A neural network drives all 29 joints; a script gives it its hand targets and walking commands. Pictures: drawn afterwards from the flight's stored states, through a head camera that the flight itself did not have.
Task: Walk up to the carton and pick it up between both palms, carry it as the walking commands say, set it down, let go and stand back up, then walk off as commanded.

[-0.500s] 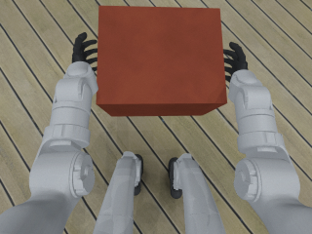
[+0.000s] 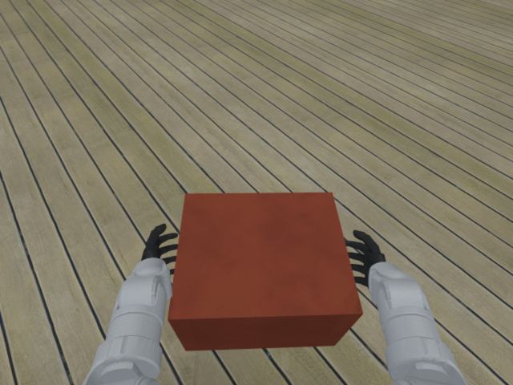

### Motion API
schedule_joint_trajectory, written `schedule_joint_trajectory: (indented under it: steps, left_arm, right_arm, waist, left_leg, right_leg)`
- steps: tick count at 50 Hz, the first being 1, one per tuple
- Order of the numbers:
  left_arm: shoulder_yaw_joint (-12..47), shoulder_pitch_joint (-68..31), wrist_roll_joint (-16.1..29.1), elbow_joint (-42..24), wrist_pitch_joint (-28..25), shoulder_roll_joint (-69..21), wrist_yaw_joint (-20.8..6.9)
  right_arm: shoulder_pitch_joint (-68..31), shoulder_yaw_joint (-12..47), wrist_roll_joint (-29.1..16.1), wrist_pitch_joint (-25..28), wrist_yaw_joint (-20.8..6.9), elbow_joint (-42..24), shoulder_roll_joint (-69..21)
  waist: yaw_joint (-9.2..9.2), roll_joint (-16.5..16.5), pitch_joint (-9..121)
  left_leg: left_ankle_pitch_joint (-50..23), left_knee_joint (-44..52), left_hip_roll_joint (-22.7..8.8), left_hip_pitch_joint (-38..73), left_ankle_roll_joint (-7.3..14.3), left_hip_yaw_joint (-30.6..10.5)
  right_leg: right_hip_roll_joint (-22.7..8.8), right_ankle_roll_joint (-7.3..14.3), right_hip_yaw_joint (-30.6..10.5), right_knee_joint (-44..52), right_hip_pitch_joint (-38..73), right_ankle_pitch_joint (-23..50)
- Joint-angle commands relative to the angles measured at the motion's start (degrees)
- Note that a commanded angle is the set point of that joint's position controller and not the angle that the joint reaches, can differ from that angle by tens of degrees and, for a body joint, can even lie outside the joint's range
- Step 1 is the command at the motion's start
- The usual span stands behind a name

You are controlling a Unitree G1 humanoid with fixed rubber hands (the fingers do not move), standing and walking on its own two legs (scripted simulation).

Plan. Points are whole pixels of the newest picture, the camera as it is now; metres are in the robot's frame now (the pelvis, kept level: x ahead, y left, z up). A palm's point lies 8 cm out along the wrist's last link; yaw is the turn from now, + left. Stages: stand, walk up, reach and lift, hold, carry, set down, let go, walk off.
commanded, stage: reach and lift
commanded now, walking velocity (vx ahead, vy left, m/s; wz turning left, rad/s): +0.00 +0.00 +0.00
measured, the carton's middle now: (260, 270) +0.37 -0.01 -0.09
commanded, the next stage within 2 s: hold in 1.90 s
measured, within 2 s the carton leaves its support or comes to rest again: neither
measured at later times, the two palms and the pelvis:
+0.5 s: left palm (126, 262) +0.30 +0.19 +0.07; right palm (388, 265) +0.29 -0.19 +0.06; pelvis -0.03 +0.00 +0.02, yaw +0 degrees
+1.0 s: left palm (122, 268) +0.29 +0.19 +0.07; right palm (386, 265) +0.29 -0.18 +0.06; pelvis +0.00 +0.00 +0.03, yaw +0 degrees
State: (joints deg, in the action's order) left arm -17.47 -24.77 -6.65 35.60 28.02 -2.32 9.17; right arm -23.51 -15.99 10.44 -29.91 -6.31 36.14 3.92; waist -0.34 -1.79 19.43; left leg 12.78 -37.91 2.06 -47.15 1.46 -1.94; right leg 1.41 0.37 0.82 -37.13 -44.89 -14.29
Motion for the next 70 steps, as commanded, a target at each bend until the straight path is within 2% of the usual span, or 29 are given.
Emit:
schedule_joint_trajectory:
  steps: [1, 2, 3, 9, 10, 12, 15, 19, 22, 24, 25, 27, 28, 32, 33, 34, 35, 42, 47, 50, 55, 57, 58, 62, 63, 64, 65, 68, 70]
  left_arm:
    - [31.50, -29.39, 12.80, -16.24, -0.87, -54.64, -30.58]
    - [29.69, -27.78, 11.56, -14.43, -0.73, -53.85, -30.59]
    - [32.22, -28.55, 13.09, -14.21, -0.53, -56.71, -30.85]
    - [28.06, -24.28, 8.55, -6.77, 1.47, -58.05, -30.95]
    - [27.24, -28.68, 8.88, -8.63, 0.78, -57.72, -31.18]
    - [23.76, -29.81, 6.45, -3.25, 2.26, -55.64, -31.22]
    - [23.56, -35.83, 6.53, -3.62, 3.24, -57.17, -32.22]
    - [22.42, -40.77, 7.01, -3.58, 4.46, -53.99, -32.62]
    - [22.03, -43.52, 7.34, -2.48, 6.44, -53.23, -32.97]
    - [22.59, -43.35, 7.70, -2.33, 7.29, -53.44, -33.27]
    - [26.07, -42.42, 9.28, -4.28, 7.44, -56.28, -33.38]
    - [27.60, -37.44, 9.78, -6.15, 8.33, -57.28, -33.57]
    - [25.35, -36.50, 8.18, -4.57, 9.12, -56.21, -33.17]
    - [25.31, -35.68, 8.42, -7.97, 9.76, -56.85, -33.10]
    - [27.01, -33.69, 9.76, -8.03, 10.16, -60.39, -33.35]
    - [26.24, -32.23, 9.80, -8.97, 10.42, -60.05, -32.85]
    - [27.31, -29.92, 9.94, -10.82, 10.98, -60.20, -33.12]
    - [25.68, -28.99, 9.40, -14.73, 11.89, -56.83, -32.31]
    - [30.88, -32.16, 11.92, -22.68, 11.09, -58.12, -32.37]
    - [30.27, -33.67, 11.22, -22.27, 10.94, -56.58, -32.11]
    - [24.20, -30.52, 8.31, -12.23, 10.98, -54.93, -32.76]
    - [24.49, -33.77, 8.21, -11.48, 10.86, -55.18, -32.91]
    - [23.39, -34.72, 7.84, -11.74, 10.42, -54.09, -33.02]
    - [24.93, -38.41, 8.47, -11.02, 9.84, -56.57, -33.77]
    - [24.61, -39.71, 8.59, -11.39, 9.36, -55.11, -33.80]
    - [23.67, -39.02, 7.42, -10.91, 9.32, -54.86, -34.15]
    - [22.48, -39.84, 7.91, -8.04, 9.40, -54.01, -34.49]
    - [21.12, -37.74, 6.80, -7.45, 9.05, -53.76, -35.08]
    - [21.74, -35.44, 6.80, -6.07, 9.46, -54.53, -35.09]
  right_arm:
    - [-27.42, 27.88, -14.55, 2.72, -13.47, -19.44, -62.62]
    - [-27.09, 27.29, -13.11, 2.29, -13.21, -17.93, -62.10]
    - [-32.06, 29.66, -14.27, 2.89, -13.09, -24.08, -61.09]
    - [-37.24, 29.56, -14.13, 2.01, -14.31, -26.25, -59.30]
    - [-40.11, 29.21, -14.17, 2.01, -14.69, -24.93, -59.98]
    - [-34.37, 21.83, -10.49, 0.26, -15.32, -13.96, -58.14]
    - [-41.21, 21.74, -11.91, 0.56, -16.39, -15.56, -59.37]
    - [-44.93, 22.05, -12.82, -0.42, -17.51, -11.89, -62.26]
    - [-44.04, 17.49, -10.74, -1.74, -18.04, -6.18, -59.94]
    - [-43.97, 18.14, -10.71, -1.99, -18.11, -6.34, -60.04]
    - [-43.15, 19.99, -11.71, -2.00, -17.83, -8.68, -61.06]
    - [-41.48, 24.44, -13.04, -2.43, -17.91, -15.27, -60.61]
    - [-37.40, 20.71, -10.38, -3.99, -17.90, -9.19, -59.40]
    - [-42.53, 24.58, -12.83, -4.37, -18.14, -16.37, -60.60]
    - [-40.91, 25.78, -12.75, -4.49, -18.07, -18.98, -59.27]
    - [-41.83, 27.20, -13.42, -4.80, -17.98, -20.26, -60.81]
    - [-39.74, 27.53, -13.72, -5.25, -17.61, -23.07, -59.40]
    - [-35.10, 26.99, -14.27, -7.45, -16.98, -22.72, -61.84]
    - [-32.75, 28.87, -14.77, -7.15, -16.61, -24.20, -64.66]
    - [-33.02, 27.94, -14.19, -7.02, -16.61, -23.46, -65.13]
    - [-38.36, 27.84, -13.98, -6.07, -16.98, -22.99, -63.33]
    - [-39.40, 25.74, -13.28, -5.55, -17.08, -21.18, -61.96]
    - [-37.86, 24.92, -12.46, -6.10, -17.25, -17.30, -63.82]
    - [-42.93, 24.20, -13.54, -3.93, -17.90, -19.80, -62.74]
    - [-41.97, 24.12, -12.77, -3.91, -17.81, -17.51, -63.04]
    - [-43.09, 23.23, -12.76, -3.58, -18.13, -17.62, -62.45]
    - [-44.56, 22.56, -11.94, -3.59, -17.89, -16.03, -62.59]
    - [-44.03, 23.00, -12.44, -2.91, -17.98, -17.41, -62.56]
    - [-41.68, 23.38, -11.79, -3.13, -17.64, -17.36, -62.58]
  waist:
    - [-3.48, 1.93, 33.07]
    - [-2.87, 3.20, 28.11]
    - [-4.80, 4.39, 32.39]
    - [-1.79, 2.58, 25.49]
    - [-0.69, 3.69, 23.90]
    - [-2.59, 2.63, 13.70]
    - [-1.54, 1.92, 11.09]
    - [0.25, 5.11, 9.37]
    - [-0.98, 2.53, 6.18]
    - [-0.50, 2.58, 7.01]
    - [-1.94, 1.82, 12.52]
    - [-1.16, 2.31, 17.29]
    - [-2.03, 3.01, 8.77]
    - [-0.55, 1.02, 13.30]
    - [-1.66, 0.99, 13.52]
    - [-0.28, 2.60, 15.98]
    - [-1.30, 0.04, 17.97]
    - [1.04, 1.81, 11.57]
    - [0.22, 1.44, 15.88]
    - [0.52, -0.07, 14.93]
    - [2.51, 5.08, 7.92]
    - [1.83, 1.50, 6.60]
    - [2.55, 4.61, 4.31]
    - [1.93, 0.19, 7.93]
    - [1.54, 3.98, 6.27]
    - [1.81, 0.46, 5.19]
    - [1.74, 3.45, 5.75]
    - [2.86, 0.45, 7.27]
    - [2.16, 3.60, 6.24]
  left_leg:
    - [-30.25, 6.40, 2.26, 32.31, -1.83, -2.06]
    - [-27.84, 7.32, 2.28, 31.27, -1.15, -2.39]
    - [-28.33, 7.54, 2.18, 34.72, -1.54, -2.44]
    - [-22.51, 9.39, 1.90, 38.27, -0.92, -2.64]
    - [-17.63, 9.16, 1.81, 36.00, -0.52, -2.32]
    - [-9.41, 10.88, 1.70, 35.90, -0.66, -2.46]
    - [-0.35, 10.51, 2.22, 41.10, -1.15, -1.78]
    - [3.77, 11.91, 2.15, 46.85, -1.25, -1.15]
    - [7.53, 13.78, 2.25, 47.38, -2.02, -0.20]
    - [5.80, 14.52, 1.79, 50.33, -2.37, -0.09]
    - [2.08, 14.66, 2.21, 52.77, -2.96, 0.16]
    - [-7.20, 15.13, 2.10, 54.22, -3.02, 1.13]
    - [-4.18, 15.86, 2.25, 50.44, -2.89, 1.52]
    - [-5.87, 18.28, 2.06, 50.56, -2.83, 1.50]
    - [-10.39, 18.02, 2.05, 51.59, -3.12, 1.82]
    - [-12.54, 18.51, 1.80, 49.73, -2.77, 1.46]
    - [-17.58, 18.29, 2.25, 50.70, -3.38, 1.97]
    - [-19.48, 19.45, 2.15, 47.14, -2.37, 0.77]
    - [-24.24, 18.46, 2.35, 50.67, -2.24, 0.17]
    - [-20.77, 18.49, 2.22, 48.23, -2.14, -0.02]
    - [-11.54, 19.00, 2.74, 46.18, -1.08, 0.74]
    - [-7.83, 19.19, 2.68, 45.06, -1.46, 0.33]
    - [-5.73, 19.20, 2.69, 45.42, -1.34, 1.06]
    - [-2.52, 18.32, 2.83, 48.71, -2.06, 0.84]
    - [-2.01, 17.80, 2.77, 50.51, -2.08, 0.86]
    - [-1.82, 17.70, 3.22, 50.82, -2.17, 1.14]
    - [0.72, 17.50, 3.15, 50.96, -1.93, 1.30]
    - [-1.22, 18.16, 3.26, 51.48, -2.22, 2.31]
    - [-3.62, 18.12, 3.16, 51.94, -1.87, 2.21]
  right_leg:
    - [1.68, -1.05, -7.43, 4.76, 35.94, 40.00]
    - [1.39, -1.29, -7.53, 5.39, 35.37, 37.99]
    - [1.92, -1.57, -6.65, 6.08, 37.19, 36.90]
    - [2.29, -1.02, -6.23, 9.02, 36.62, 26.61]
    - [2.06, -0.87, -5.84, 8.51, 36.78, 22.00]
    - [1.84, 0.32, -5.34, 10.84, 30.00, 11.45]
    - [0.06, 1.83, -4.99, 13.73, 23.22, -0.76]
    - [-1.29, 2.28, -4.73, 17.53, 19.73, -8.03]
    - [-1.70, 2.37, -4.24, 19.39, 18.10, -11.59]
    - [-1.98, 2.57, -4.14, 20.73, 17.21, -10.39]
    - [-1.54, 2.42, -3.94, 20.54, 20.01, -6.00]
    - [0.11, 1.36, -3.26, 19.46, 27.34, 4.02]
    - [-0.52, 1.33, -3.58, 19.73, 25.87, 1.45]
    - [1.34, 0.78, -3.09, 20.21, 32.95, 4.46]
    - [1.52, 1.07, -2.99, 19.63, 34.22, 9.35]
    - [2.45, 0.42, -2.86, 18.91, 37.66, 12.30]
    - [2.35, 0.40, -3.16, 18.80, 40.29, 19.26]
    - [2.91, -0.23, -4.36, 18.44, 44.59, 24.36]
    - [3.18, -0.48, -4.63, 17.41, 44.82, 28.79]
    - [3.03, -0.40, -5.06, 17.10, 45.09, 25.70]
    - [1.86, -0.41, -4.72, 18.64, 40.70, 15.09]
    - [1.99, 0.53, -4.81, 19.13, 39.32, 9.17]
    - [1.29, 0.50, -4.69, 19.84, 37.09, 6.48]
    - [0.79, 1.57, -4.59, 20.09, 33.60, 1.49]
    - [0.31, 1.94, -4.57, 21.17, 29.81, -0.22]
    - [-0.13, 1.76, -4.69, 21.14, 29.08, -1.33]
    - [-0.03, 1.92, -4.43, 21.74, 28.56, -4.70]
    - [-0.38, 1.81, -4.45, 22.50, 29.46, -3.40]
    - [-0.17, 1.57, -4.27, 22.38, 30.37, -0.39]
